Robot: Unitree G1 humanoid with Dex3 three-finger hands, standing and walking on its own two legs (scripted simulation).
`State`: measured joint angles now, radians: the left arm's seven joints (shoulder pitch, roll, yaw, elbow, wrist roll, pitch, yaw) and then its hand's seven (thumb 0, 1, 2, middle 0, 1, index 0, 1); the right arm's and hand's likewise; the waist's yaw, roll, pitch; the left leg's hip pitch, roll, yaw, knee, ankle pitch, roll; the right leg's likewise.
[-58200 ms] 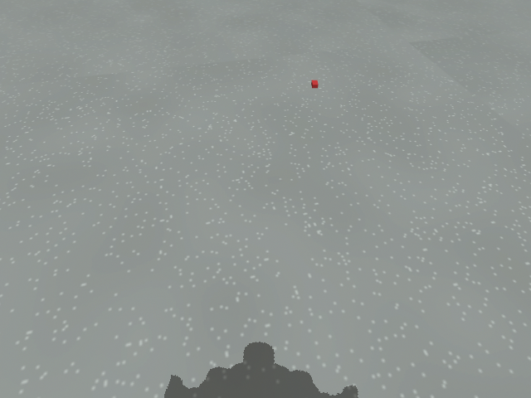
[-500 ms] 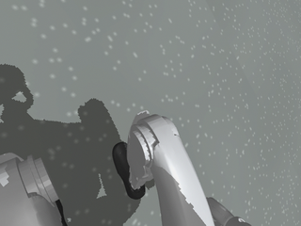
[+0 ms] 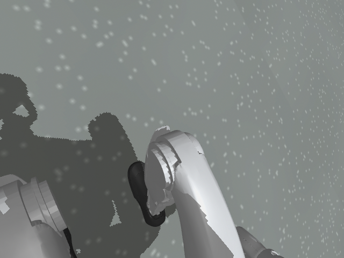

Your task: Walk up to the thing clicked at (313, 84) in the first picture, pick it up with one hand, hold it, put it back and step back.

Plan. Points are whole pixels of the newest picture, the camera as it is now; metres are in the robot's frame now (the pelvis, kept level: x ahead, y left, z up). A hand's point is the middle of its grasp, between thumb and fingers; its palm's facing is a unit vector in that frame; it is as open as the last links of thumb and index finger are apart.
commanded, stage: withdraw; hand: left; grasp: from above
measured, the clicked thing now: out of the picture +0.47 +0.35 -0.29
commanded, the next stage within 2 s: home in 0.76 s
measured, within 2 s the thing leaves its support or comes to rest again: neither
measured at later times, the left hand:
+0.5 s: hand out of the picture +0.43 +0.36 -0.10, palm faces -0.51 -0.14 -0.85, open 14.0 cm
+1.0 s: hand out of the picture +0.47 +0.36 -0.13, palm faces -0.37 -0.09 -0.93, open 13.4 cm
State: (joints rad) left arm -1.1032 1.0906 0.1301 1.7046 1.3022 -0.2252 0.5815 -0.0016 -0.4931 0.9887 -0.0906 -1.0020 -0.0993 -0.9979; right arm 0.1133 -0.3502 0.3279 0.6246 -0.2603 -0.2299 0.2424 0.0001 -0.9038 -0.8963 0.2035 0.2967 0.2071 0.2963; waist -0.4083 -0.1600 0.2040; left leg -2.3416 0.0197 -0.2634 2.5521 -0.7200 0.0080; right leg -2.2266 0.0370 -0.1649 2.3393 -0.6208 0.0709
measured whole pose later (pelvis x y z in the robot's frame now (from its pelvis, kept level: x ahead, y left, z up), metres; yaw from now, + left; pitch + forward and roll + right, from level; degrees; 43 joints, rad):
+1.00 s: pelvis +0.00 -0.01 +0.02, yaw +6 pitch +34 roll -10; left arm -1.08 0.88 0.11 1.45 1.27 -0.16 0.36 0.00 -0.37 0.92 -0.16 -0.91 -0.17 -0.89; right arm 0.20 -0.28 0.15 0.67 -0.14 -0.03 0.14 0.00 -0.90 -0.89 0.20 0.30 0.21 0.30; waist -0.31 0.00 0.00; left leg -2.37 0.00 -0.15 2.43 -0.67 0.01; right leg -2.29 0.00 -0.08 2.31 -0.63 0.05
